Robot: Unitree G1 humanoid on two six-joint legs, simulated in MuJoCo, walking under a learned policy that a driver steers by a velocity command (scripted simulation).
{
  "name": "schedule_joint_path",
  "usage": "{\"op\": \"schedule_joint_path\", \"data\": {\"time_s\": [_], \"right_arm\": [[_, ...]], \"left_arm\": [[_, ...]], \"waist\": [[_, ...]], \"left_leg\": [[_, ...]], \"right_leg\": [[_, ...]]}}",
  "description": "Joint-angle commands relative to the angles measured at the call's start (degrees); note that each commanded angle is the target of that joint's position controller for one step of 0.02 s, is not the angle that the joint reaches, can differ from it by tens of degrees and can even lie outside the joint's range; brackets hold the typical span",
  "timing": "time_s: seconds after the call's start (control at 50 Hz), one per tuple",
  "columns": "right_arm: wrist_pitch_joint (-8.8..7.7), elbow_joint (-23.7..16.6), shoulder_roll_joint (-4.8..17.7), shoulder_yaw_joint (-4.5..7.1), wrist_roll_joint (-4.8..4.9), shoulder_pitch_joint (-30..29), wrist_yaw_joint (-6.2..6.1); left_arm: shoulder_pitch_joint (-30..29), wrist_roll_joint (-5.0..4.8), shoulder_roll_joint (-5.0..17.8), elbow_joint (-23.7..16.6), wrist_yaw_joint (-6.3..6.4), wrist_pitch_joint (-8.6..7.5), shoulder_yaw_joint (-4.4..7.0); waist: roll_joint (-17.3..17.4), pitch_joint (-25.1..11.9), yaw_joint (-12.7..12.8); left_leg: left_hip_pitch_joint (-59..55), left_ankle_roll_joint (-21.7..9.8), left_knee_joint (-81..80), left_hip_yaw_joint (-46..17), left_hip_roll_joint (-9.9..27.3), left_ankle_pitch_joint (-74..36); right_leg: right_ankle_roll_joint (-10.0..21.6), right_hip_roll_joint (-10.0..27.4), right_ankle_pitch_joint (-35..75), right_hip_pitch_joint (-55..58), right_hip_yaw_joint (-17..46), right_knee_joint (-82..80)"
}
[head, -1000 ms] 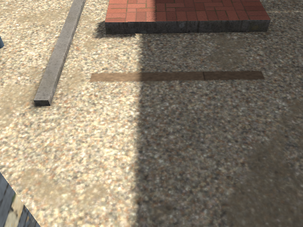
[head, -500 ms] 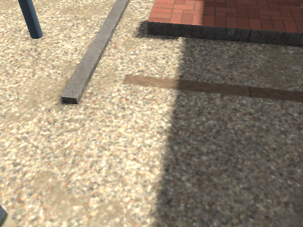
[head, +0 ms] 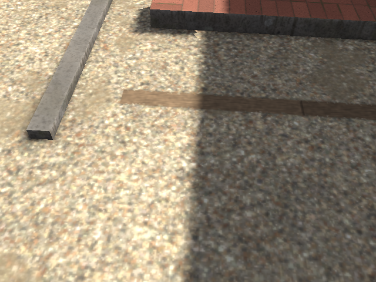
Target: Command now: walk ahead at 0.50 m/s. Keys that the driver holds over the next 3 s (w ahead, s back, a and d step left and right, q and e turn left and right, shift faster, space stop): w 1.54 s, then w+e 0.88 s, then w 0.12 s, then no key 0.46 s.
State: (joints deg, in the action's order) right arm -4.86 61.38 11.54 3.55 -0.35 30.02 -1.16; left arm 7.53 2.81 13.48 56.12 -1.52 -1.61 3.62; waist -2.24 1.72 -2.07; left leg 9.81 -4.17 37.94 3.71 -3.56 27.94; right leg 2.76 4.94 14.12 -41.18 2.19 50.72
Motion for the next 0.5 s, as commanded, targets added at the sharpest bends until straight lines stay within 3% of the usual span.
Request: {"op": "schedule_joint_path", "data": {"time_s": [0.02, 0.06, 0.12, 0.16, 0.18, 0.2, 0.22, 0.24, 0.26, 0.28, 0.3, 0.32, 0.34, 0.36, 0.38, 0.4, 0.42, 0.46, 0.48, 0.5], "right_arm": [[-1.47, -4.9, 6.0, 0.86, 0.16, -4.3, -0.31], [-1.2, -5.2, 5.9, 0.84, -1.0, -2.3, -0.06], [-0.45, -3.8, 5.4, 0.79, -2.82, 3.9, -1.06], [0.49, -2.1, 4.1, 0.2, -2.53, 6.4, -1.84], [0.97, -1.7, 4.0, -0.1, -2.6, 5.9, -1.55], [1.23, -1.7, 4.3, -0.2, -2.83, 4.8, -1.34], [1.77, -1.3, 5.4, -0.11, -2.89, 4.2, -1.07], [1.72, -0.3, 5.1, 0.45, -1.98, 5.0, -0.4], [1.68, -0.2, 2.3, 0.7, 1.05, 10.8, -1.09], [1.09, -2.5, 5.8, 0.61, 2.83, 7.3, -2.41], [0.92, -5.2, 6.2, 0.39, 2.23, 0.7, -2.53], [1.23, -7.2, 6.6, 0.45, -0.57, -9.7, -1.29], [1.56, -7.8, 5.1, 0.61, -1.16, -9.2, -0.17], [1.76, -7.3, 5.8, 0.77, -2.78, -10.5, 0.45], [2.45, -7.0, 3.7, 0.51, -3.33, -10.7, 1.05], [2.98, -9.0, 0.5, -0.37, -2.76, -14.8, 2.0], [2.86, -9.6, -0.6, -0.73, -2.98, -14.8, 2.66], [2.11, -10.0, 0.2, -1.07, -1.89, -15.1, 3.05], [1.97, -9.5, 0.3, -1.25, -1.17, -15.0, 3.15], [2.11, -9.7, 1.0, -1.2, -1.04, -16.6, 3.12]], "left_arm": [[-6.1, -0.43, 0.7, -3.1, -1.3, -2.19, -0.33], [-9.8, -1.07, 1.1, -4.6, -1.39, -1.4, -0.67], [-18.3, -1.9, 1.7, -8.3, -1.23, -1.68, -1.03], [-17.5, -2.12, 0.9, -7.8, -0.91, -2.27, -1.45], [-12.9, -1.99, 1.6, -6.9, -1.07, -2.19, -1.0], [-5.0, -1.57, 3.3, -4.2, -0.79, -2.0, -0.28], [8.0, -0.88, 5.0, 0.8, -0.35, -1.79, 0.62], [18.3, -0.43, 8.6, 4.6, -0.52, -1.72, 2.16], [26.1, -0.18, 13.3, 6.1, -1.26, -2.34, 2.82], [27.8, -1.6, 11.8, 5.0, -1.33, -2.47, 2.66], [24.5, -1.73, 11.8, 4.0, -0.29, -1.96, 2.9], [17.2, -0.95, 6.1, 1.2, 1.02, -1.21, 1.39], [15.3, 0.04, 7.6, 1.1, 2.08, -1.46, 1.62], [12.9, -0.52, 3.4, 1.0, 2.01, -2.66, 0.1], [12.3, -0.64, 2.6, 1.5, 1.77, -3.34, -0.2], [8.8, -1.12, 3.1, 1.2, 2.07, -3.96, -0.34], [7.6, -1.37, 4.8, 1.2, 2.2, -4.79, -0.01], [6.0, -2.1, 3.4, 0.7, 1.81, -5.27, -0.15], [7.2, -2.41, 3.8, 0.7, 1.49, -5.17, -0.02], [9.2, -2.76, 4.4, 1.1, 1.35, -5.04, 0.15]], "waist": [[2.3, 1.8, 0.4], [5.1, 5.2, -2.0], [4.5, 10.3, -7.7], [2.5, 10.5, -9.0], [4.6, 9.0, -7.5], [2.9, 6.1, -3.9], [0.8, 0.0, 1.8], [-4.7, -5.1, 6.7], [-14.0, -14.0, 5.0], [-8.6, -21.7, 8.8], [-8.2, -22.4, 9.5], [-0.5, -13.3, 9.1], [-9.1, -10.2, 6.7], [-0.4, -4.9, 4.1], [-2.0, -0.7, 2.2], [1.3, 3.6, -0.7], [-2.3, 3.5, -1.7], [-5.7, 2.0, -2.7], [-5.9, 0.4, -2.2], [-4.8, -0.1, -1.5]], "left_leg": [[10.6, -7.1, -8.6, -13.1, 11.4, -5.8], [8.8, -7.5, -6.6, -14.2, 11.9, -4.6], [-1.8, -7.3, -0.2, -15.8, 12.7, -10.0], [-4.1, -6.2, 5.0, -13.1, 11.6, -17.2], [-3.5, -6.5, 10.1, -12.5, 10.6, -21.8], [-2.8, -6.7, 18.1, -11.7, 10.4, -27.9], [2.1, -6.6, 32.4, -10.2, 8.6, -29.1], [12.6, -4.7, 49.4, -5.8, 3.3, -8.7], [34.9, -1.2, 76.0, -5.7, -2.0, 28.7], [45.7, -2.0, 79.5, -8.8, 0.6, 22.1], [53.6, -1.5, 78.1, -6.2, 3.3, 16.1], [51.9, -1.5, 66.2, -3.9, 5.9, 5.0], [49.2, -1.0, 66.8, -4.4, 6.2, 1.9], [45.0, -0.7, 54.6, -7.9, 8.8, -6.4], [39.9, 0.1, 49.2, -7.4, 9.6, -7.3], [32.1, 2.1, 34.5, -5.3, 10.6, -13.1], [27.1, 2.6, 26.1, -3.9, 9.8, -17.7], [16.5, 2.3, 10.3, -3.6, 9.3, -27.6], [12.5, 2.0, 6.6, -2.4, 7.9, -30.0], [12.1, 1.6, 4.8, -2.0, 7.4, -30.3]], "right_leg": [[0.0, -1.0, 17.8, 9.2, -1.9, -10.9], [-0.3, -0.9, 14.8, 8.2, -1.4, -13.6], [-0.7, 0.4, 9.7, 1.4, -1.2, -23.7], [-0.2, 1.8, 10.8, 8.0, -1.1, -34.2], [0.5, 1.4, 10.2, 14.1, -2.1, -34.9], [1.3, 0.4, 7.4, 21.8, -4.0, -35.6], [2.0, -0.3, 8.6, 36.8, -6.1, -37.3], [1.9, 1.9, 13.8, 52.6, -4.7, -34.4], [6.2, 13.5, 50.2, 76.7, 3.9, -8.4], [9.0, 19.8, 45.2, 83.3, 11.5, -6.6], [13.5, 22.2, 14.8, 79.8, 16.6, -15.1], [10.5, 14.6, -15.6, 64.3, 14.6, -26.9], [14.5, 19.7, -19.3, 54.3, 20.8, -28.9], [12.5, 17.7, -15.0, 44.0, 18.2, -29.7], [12.1, 16.5, -14.4, 33.4, 16.7, -31.2], [10.0, 10.5, -16.5, 21.5, 10.7, -38.0], [10.3, 8.3, -9.0, 19.4, 7.4, -39.0], [8.6, 5.1, 0.7, 17.7, 0.7, -37.9], [8.4, 4.9, 1.7, 18.9, -0.1, -38.1], [8.2, 6.0, 2.0, 22.5, 0.6, -38.8]]}}
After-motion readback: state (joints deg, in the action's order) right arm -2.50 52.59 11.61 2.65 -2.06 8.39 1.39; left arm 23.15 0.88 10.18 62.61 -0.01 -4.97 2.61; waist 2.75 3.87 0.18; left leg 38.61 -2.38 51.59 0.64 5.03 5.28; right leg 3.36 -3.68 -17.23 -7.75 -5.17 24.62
